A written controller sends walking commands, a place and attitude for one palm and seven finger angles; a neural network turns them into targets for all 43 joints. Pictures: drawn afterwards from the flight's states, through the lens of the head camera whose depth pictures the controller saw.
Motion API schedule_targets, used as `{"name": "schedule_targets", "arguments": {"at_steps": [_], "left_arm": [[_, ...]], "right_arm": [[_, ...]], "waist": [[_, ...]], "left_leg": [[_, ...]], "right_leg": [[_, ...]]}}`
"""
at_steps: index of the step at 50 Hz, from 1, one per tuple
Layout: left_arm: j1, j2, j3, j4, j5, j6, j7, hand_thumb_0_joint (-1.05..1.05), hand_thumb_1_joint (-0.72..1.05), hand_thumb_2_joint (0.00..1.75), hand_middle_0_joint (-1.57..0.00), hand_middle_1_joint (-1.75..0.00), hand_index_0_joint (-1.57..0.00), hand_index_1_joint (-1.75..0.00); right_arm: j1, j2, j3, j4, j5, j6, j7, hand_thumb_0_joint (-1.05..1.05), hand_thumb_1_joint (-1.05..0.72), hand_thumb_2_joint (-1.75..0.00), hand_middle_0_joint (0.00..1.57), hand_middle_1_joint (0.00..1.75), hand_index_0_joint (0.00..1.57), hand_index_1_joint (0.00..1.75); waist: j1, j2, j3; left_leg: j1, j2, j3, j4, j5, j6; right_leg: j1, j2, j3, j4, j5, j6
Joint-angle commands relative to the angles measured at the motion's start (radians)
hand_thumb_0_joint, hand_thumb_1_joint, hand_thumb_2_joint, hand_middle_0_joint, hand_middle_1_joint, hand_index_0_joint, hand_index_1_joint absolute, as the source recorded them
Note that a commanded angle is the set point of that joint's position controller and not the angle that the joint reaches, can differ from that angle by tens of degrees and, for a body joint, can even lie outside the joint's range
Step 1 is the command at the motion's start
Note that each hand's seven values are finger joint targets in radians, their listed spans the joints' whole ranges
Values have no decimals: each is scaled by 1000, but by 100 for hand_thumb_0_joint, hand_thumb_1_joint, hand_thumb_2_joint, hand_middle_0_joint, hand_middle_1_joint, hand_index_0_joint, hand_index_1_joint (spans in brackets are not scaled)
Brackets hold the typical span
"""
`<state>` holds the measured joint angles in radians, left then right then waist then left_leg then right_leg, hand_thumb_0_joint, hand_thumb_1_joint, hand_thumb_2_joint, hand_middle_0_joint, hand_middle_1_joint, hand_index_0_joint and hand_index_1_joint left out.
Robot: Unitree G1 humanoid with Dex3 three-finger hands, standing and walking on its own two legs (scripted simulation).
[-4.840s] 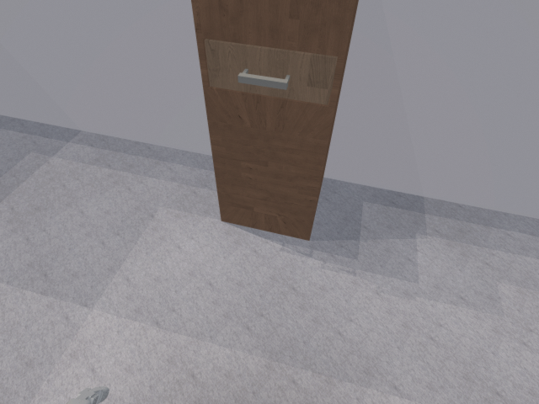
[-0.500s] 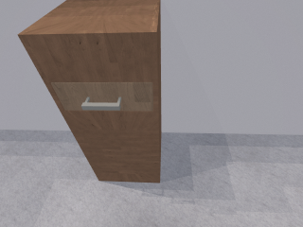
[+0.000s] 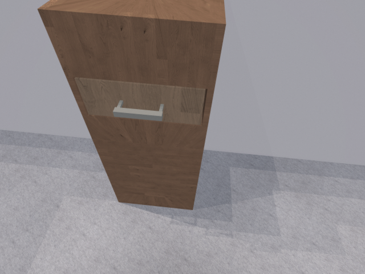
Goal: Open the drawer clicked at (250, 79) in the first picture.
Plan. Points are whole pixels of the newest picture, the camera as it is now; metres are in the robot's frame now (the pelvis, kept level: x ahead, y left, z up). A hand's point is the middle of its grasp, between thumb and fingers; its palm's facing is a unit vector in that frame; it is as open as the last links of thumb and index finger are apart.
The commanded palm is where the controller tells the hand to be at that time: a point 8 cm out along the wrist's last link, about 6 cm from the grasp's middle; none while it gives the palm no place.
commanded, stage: come to a stop and stand still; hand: left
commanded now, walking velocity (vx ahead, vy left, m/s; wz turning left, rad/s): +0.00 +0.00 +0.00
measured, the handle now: (139, 109) +0.56 +0.18 +0.01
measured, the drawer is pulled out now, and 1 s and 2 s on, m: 0.00 0.00 0.00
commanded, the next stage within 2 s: look again from close up in 0.20 s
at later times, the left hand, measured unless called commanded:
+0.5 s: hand out of the picture -0.02 +0.18 -0.17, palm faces +0.01 -0.97 -0.25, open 7.4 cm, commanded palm none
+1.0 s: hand out of the picture -0.02 +0.13 -0.18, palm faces +0.04 -0.98 -0.19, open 7.3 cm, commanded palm none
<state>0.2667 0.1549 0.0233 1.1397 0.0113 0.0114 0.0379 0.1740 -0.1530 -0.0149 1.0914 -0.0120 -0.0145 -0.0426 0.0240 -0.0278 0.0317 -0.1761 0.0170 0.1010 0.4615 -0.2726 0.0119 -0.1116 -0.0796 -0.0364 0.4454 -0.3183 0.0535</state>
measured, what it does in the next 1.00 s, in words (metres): stands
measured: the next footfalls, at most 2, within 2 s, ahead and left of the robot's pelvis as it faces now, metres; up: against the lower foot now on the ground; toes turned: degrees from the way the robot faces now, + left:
none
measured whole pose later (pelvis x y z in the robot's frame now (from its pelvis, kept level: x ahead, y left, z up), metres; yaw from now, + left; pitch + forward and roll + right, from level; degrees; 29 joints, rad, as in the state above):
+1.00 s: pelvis -0.02 -0.04 +0.00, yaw +1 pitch -1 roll +1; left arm 0.29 0.15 0.00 1.10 0.01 -0.01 0.02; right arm 0.27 -0.16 0.00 1.10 -0.02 -0.01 -0.02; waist 0.00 0.00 0.02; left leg -0.23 0.07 0.07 0.51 -0.26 -0.03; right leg -0.18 -0.03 -0.06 0.53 -0.34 -0.01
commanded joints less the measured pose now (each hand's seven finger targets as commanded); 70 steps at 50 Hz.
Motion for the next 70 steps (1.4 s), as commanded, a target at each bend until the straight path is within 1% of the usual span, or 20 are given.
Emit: {"name": "schedule_targets", "arguments": {"at_steps": [1, 14, 15, 16, 17, 18, 21, 24, 33, 45, 50, 53, 56, 58, 60, 62, 64, 67, 68, 70], "left_arm": [[65, 85, 6, -15, 4, -8, -1, 0, 90, 90, -20, -30, -20, -30], [43, 104, 2, -17, 2, -10, -1, 0, 90, 90, -20, -30, -20, -30], [76, 114, -19, -24, 20, -40, 42, 0, 90, 90, -20, -30, -20, -30], [50, 146, -7, -73, 9, -40, 33, 0, 90, 90, -20, -30, -20, -30], [37, 134, -9, -79, 8, -33, 21, 0, 90, 90, -20, -30, -20, -30], [41, 142, -12, -81, 6, -37, 14, 0, 90, 90, -20, -30, -20, -30], [54, 125, -16, -85, 2, -36, 4, 0, 90, 90, -20, -30, -20, -30], [42, 115, -21, -88, 2, -36, 0, 0, 90, 90, -20, -30, -20, -30], [56, 122, -18, -81, 2, -30, -2, 0, 90, 90, -20, -30, -20, -30], [73, 123, -10, -66, 1, -38, -5, 0, 90, 90, -20, -30, -20, -30], [98, 155, 10, -69, 9, -31, -14, 0, 90, 90, -20, -30, -20, -30], [126, 170, 25, -72, 13, -32, -15, 0, 90, 90, -20, -30, -20, -30], [117, 166, 35, -82, 15, -38, -15, 0, 90, 90, -20, -30, -20, -30], [94, 119, 26, -92, 15, -30, -15, 0, 90, 90, -20, -30, -20, -30], [91, 59, 12, -94, 10, -29, -9, 0, 90, 90, -20, -30, -20, -30], [101, 58, 7, -83, 0, -27, -2, 0, 90, 90, -20, -30, -20, -30], [123, 69, 9, -63, -2, -30, 1, 0, 90, 90, -20, -30, -20, -30], [124, 113, 23, -68, 1, -28, 8, 0, 90, 90, -20, -30, -20, -30], [112, 118, 24, -79, 3, -24, 10, 0, 90, 90, -20, -30, -20, -30], [95, 112, 31, -110, 6, -14, 13, 0, 90, 90, -20, -30, -20, -30]], "right_arm": [[89, -116, -16, 1, 3, -4, 1, 0, -90, -90, 20, 30, 20, 30], [104, -115, -7, 24, 1, -10, 7, 0, -90, -90, 20, 30, 20, 30], [97, -166, -7, -47, 10, -21, 19, 0, -90, -90, 20, 30, 20, 30], [144, -136, -7, -60, -5, -18, 27, 0, -90, -90, 20, 30, 20, 30], [124, -134, -7, -61, -5, -17, 26, 0, -90, -90, 20, 30, 20, 30], [136, -130, -3, -66, -10, -17, 29, 0, -90, -90, 20, 30, 20, 30], [138, -131, -3, -89, -5, -14, 27, 0, -90, -90, 20, 30, 20, 30], [147, -127, -2, -87, -3, -11, 27, 0, -90, -90, 20, 30, 20, 30], [160, -104, 6, -50, -1, -5, 27, 0, -90, -90, 20, 30, 20, 30], [142, -88, 6, -17, -1, -8, 20, 0, -90, -90, 20, 30, 20, 30], [141, -80, 2, -28, -8, 2, 32, 0, -90, -90, 20, 30, 20, 30], [131, -72, -2, -45, -10, 2, 35, 0, -90, -90, 20, 30, 20, 30], [164, -72, -1, -45, -9, -13, 34, 0, -90, -90, 20, 30, 20, 30], [229, -99, -3, -17, -6, -24, 27, 0, -90, -90, 20, 30, 20, 30], [278, -152, -12, 5, -8, -26, 11, 0, -90, -90, 20, 30, 20, 30], [229, -137, -7, -7, -3, -25, -2, 0, -90, -90, 20, 30, 20, 30], [179, -128, -9, -25, 2, -26, -10, 0, -90, -90, 20, 30, 20, 30], [180, -127, -24, -35, 4, -15, -13, 0, -90, -90, 20, 30, 20, 30], [184, -129, -31, -32, 5, -12, -14, 0, -90, -90, 20, 30, 20, 30], [203, -153, -46, -28, 2, -2, -18, 0, -90, -90, 20, 30, 20, 30]], "waist": [[-15, 50, -7], [-12, 40, 13], [-22, 67, 76], [-35, 110, 25], [-25, 139, 51], [-23, 192, 13], [-24, 109, -50], [-30, -11, -17], [-27, -22, 70], [-22, 15, 20], [-7, -38, 91], [2, -94, 119], [-13, -73, 87], [-36, 75, 57], [-35, 262, 6], [-15, 223, -10], [-3, 132, -32], [-21, 40, -90], [-24, 32, -88], [-33, 72, -119]], "left_leg": [[79, 119, -101, -94, 401, 10], [53, 108, -106, -147, 317, 2], [-23, 120, -107, 47, 586, -16], [-39, 103, -119, 4, 329, -9], [-70, 98, -119, -37, 216, 5], [-82, 98, -131, -46, 192, 13], [-48, 100, -136, -45, 138, 34], [-50, 93, -117, -31, 134, 34], [-71, 80, -91, -61, 68, 19], [-28, 84, -64, -33, 150, 1], [-133, 32, -14, 52, -79, -3], [-179, 24, 7, 139, -85, -2], [-136, 29, 4, 90, -23, 5], [15, 88, -72, 4, 223, 27], [90, 221, -200, -35, 598, 106], [100, 225, -184, -6, 849, 123], [85, 185, -128, 26, 870, 78], [83, 133, -63, 76, 817, 32], [86, 136, -59, 76, 867, 32], [144, 171, -79, 81, 964, 51]], "right_leg": [[-57, -40, 13, -69, 236, -37], [-29, -49, 11, -103, 212, -34], [-114, -53, 67, -62, 357, -47], [-77, -52, 36, -19, 141, -79], [-112, -34, 32, -13, 52, -84], [-88, -23, 22, 5, 46, -83], [-88, -6, 11, 22, 41, -81], [-113, -16, 20, 6, 63, -76], [-166, -21, 44, -34, 15, -74], [-134, -34, 61, -53, 162, -83], [-152, -80, 154, -144, -179, -130], [-145, -144, 217, -190, -162, -170], [-116, -143, 163, -96, 58, -177], [-185, -25, 19, 70, 112, -119], [-231, 47, -76, 201, -63, -75], [-199, 29, -38, 179, -84, -73], [-118, 3, -18, 86, 175, -70], [-53, -30, -22, 133, 555, -68], [-60, -26, -38, 161, 587, -61], [-121, -3, -52, 207, 467, -56]]}}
